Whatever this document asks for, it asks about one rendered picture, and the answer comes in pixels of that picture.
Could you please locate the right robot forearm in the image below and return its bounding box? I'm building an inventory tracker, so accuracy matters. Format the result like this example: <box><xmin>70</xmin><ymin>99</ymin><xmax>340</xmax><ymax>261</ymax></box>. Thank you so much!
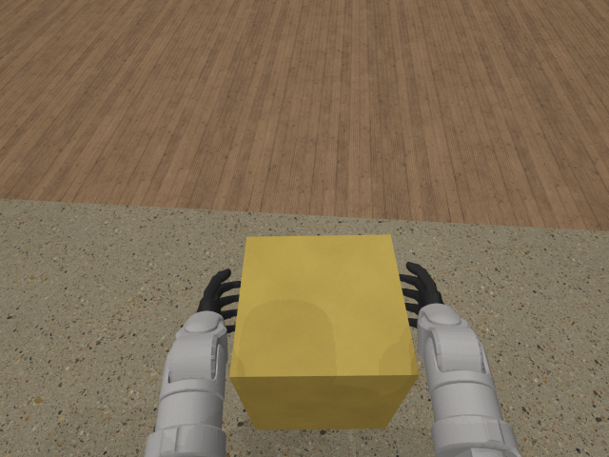
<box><xmin>417</xmin><ymin>304</ymin><xmax>522</xmax><ymax>457</ymax></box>

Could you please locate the carton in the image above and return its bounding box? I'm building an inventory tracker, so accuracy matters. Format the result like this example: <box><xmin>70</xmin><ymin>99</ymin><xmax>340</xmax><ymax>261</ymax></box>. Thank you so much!
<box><xmin>229</xmin><ymin>234</ymin><xmax>420</xmax><ymax>430</ymax></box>

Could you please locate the left robot hand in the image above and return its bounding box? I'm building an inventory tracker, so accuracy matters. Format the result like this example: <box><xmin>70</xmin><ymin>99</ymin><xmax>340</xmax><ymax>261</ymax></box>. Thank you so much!
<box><xmin>196</xmin><ymin>268</ymin><xmax>241</xmax><ymax>333</ymax></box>

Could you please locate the left robot forearm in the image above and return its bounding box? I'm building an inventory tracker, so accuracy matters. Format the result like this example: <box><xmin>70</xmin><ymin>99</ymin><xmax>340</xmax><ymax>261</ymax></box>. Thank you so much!
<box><xmin>144</xmin><ymin>311</ymin><xmax>228</xmax><ymax>457</ymax></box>

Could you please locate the right robot hand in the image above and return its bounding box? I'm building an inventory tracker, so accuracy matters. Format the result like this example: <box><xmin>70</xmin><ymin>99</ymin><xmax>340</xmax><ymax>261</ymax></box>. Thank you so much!
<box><xmin>399</xmin><ymin>262</ymin><xmax>443</xmax><ymax>328</ymax></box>

